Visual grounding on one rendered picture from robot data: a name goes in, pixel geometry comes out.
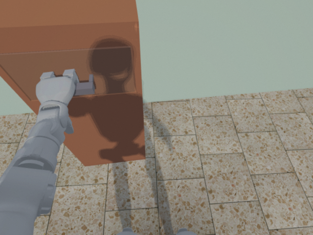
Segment left robot forearm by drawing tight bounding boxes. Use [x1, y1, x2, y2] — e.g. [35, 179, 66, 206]
[0, 101, 68, 187]

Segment drawer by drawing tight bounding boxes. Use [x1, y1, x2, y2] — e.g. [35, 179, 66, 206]
[0, 46, 135, 100]

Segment left robot hand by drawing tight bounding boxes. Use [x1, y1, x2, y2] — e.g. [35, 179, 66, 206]
[36, 69, 79, 134]

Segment robot left upper arm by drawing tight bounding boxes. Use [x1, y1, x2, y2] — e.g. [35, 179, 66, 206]
[0, 166, 57, 235]

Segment handle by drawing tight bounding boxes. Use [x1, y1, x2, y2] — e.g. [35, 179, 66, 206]
[74, 74, 95, 95]

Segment robot left shin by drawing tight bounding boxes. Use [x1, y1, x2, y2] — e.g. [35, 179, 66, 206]
[123, 228, 133, 232]

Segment cabinet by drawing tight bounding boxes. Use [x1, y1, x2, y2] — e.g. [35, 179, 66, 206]
[0, 0, 146, 166]

